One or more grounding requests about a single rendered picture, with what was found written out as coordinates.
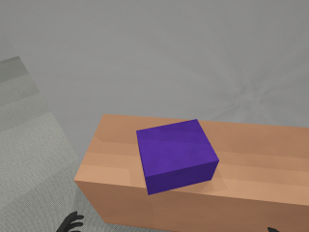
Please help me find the left robot hand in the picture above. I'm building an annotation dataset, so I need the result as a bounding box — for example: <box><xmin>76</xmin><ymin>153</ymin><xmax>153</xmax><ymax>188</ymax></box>
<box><xmin>56</xmin><ymin>211</ymin><xmax>84</xmax><ymax>232</ymax></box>

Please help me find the carton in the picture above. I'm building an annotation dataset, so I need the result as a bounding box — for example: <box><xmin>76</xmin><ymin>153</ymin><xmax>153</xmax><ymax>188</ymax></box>
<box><xmin>136</xmin><ymin>119</ymin><xmax>219</xmax><ymax>195</ymax></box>

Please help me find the pedestal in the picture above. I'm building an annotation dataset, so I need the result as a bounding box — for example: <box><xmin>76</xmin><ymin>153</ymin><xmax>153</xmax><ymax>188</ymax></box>
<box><xmin>74</xmin><ymin>113</ymin><xmax>309</xmax><ymax>232</ymax></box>

